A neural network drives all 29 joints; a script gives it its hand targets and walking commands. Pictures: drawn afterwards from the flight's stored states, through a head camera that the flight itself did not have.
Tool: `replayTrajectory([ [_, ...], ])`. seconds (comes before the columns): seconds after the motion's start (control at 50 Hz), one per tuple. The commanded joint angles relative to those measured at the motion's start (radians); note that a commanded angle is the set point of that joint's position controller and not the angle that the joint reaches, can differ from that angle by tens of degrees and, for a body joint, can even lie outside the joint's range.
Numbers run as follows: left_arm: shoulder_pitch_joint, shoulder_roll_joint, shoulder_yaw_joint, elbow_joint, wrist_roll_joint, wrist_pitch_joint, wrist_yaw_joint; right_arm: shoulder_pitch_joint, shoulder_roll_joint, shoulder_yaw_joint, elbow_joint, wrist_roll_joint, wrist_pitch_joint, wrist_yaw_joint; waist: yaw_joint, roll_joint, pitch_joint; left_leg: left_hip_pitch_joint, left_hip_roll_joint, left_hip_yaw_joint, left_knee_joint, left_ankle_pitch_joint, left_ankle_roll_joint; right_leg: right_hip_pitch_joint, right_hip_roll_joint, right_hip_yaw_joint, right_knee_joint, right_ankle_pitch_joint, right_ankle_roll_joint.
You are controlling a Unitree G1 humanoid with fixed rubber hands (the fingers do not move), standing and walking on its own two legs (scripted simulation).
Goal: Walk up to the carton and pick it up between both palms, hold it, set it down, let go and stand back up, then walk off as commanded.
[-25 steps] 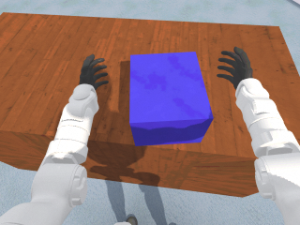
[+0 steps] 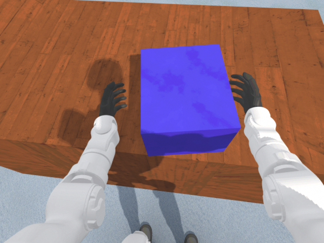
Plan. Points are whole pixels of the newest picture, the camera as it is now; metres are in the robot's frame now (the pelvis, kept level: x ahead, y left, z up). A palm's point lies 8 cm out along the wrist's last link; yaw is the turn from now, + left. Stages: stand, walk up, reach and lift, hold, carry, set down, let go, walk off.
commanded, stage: reach and lift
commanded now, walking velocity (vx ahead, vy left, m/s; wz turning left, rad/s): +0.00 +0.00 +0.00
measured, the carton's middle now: (182, 101) +0.46 +0.03 +0.00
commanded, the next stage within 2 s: none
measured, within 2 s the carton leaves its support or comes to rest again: neither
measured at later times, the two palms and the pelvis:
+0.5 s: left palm (124, 112) +0.41 +0.18 +0.00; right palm (241, 107) +0.46 -0.12 +0.00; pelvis -0.01 +0.00 -0.01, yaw -1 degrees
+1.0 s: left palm (124, 115) +0.39 +0.17 +0.00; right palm (242, 115) +0.43 -0.12 +0.01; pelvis +0.00 +0.00 +0.00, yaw +0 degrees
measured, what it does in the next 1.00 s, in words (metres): stands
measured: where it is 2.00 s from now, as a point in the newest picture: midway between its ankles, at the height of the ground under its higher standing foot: outside the picture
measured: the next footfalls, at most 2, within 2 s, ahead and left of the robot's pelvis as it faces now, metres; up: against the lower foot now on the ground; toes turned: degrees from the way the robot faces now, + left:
none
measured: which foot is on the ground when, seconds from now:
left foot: down 0.00-1.00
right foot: down 0.00-1.00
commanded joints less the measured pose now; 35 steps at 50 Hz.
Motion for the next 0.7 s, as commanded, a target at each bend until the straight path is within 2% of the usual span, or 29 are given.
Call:
replayTrajectory([
  [0.0,-0.476,0.154,-0.002,-0.262,0.007,-0.136,0.01,-0.558,-0.172,-0.052,-0.257,-0.03,-0.115,-0.003,-0.011,-0.065,-0.976,0.348,-0.069,0.075,0.087,0.568,-0.045,0.5,0.025,-0.029,0.111,0.652,0.062],
  [0.08,-0.471,0.132,-0.007,-0.29,0.004,-0.163,0.017,-0.554,-0.162,-0.071,-0.294,-0.06,-0.136,-0.002,-0.017,-0.069,-1.043,0.322,-0.068,0.077,0.113,0.576,-0.047,0.479,0.026,-0.032,0.137,0.664,0.065],
  [0.28,-0.467,0.076,0.04,-0.219,0.054,-0.156,0.014,-0.554,-0.087,-0.086,-0.288,-0.135,-0.113,-0.006,-0.014,-0.138,-1.036,0.226,-0.069,0.091,0.112,0.47,-0.019,0.513,0.011,-0.023,0.173,0.65,0.078],
  [0.34,-0.478,0.051,0.066,-0.198,0.083,-0.156,0.015,-0.56,-0.056,-0.103,-0.273,-0.163,-0.11,-0.013,-0.014,-0.143,-1.016,0.222,-0.068,0.095,0.108,0.457,-0.015,0.522,0.009,-0.022,0.173,0.641,0.079],
  [0.42,-0.506,0.02,0.097,-0.176,0.126,-0.155,0.025,-0.571,-0.024,-0.14,-0.248,-0.207,-0.109,-0.025,-0.015,-0.136,-0.976,0.231,-0.066,0.101,0.101,0.447,-0.014,0.523,0.01,-0.022,0.163,0.612,0.075],
  [0.54,-0.535,-0.043,0.126,-0.165,0.18,-0.154,0.043,-0.591,0.057,-0.16,-0.254,-0.254,-0.104,-0.037,0.001,-0.136,-0.946,0.251,-0.063,0.108,0.096,0.465,-0.008,0.531,0.01,-0.017,0.152,0.612,0.069],
  [0.62,-0.559,-0.118,0.127,-0.16,0.215,-0.161,0.033,-0.592,0.147,-0.176,-0.253,-0.304,-0.106,-0.034,0.001,-0.127,-0.937,0.263,-0.062,0.113,0.092,0.468,-0.006,0.542,0.006,-0.019,0.149,0.62,0.065],
  [0.68,-0.581,-0.23,0.125,-0.149,0.264,-0.173,0.007,-0.595,0.279,-0.203,-0.245,-0.385,-0.12,-0.015,-0.005,-0.111,-0.917,0.288,-0.06,0.119,0.081,0.463,-0.009,0.539,0.001,-0.027,0.139,0.602,0.06],
])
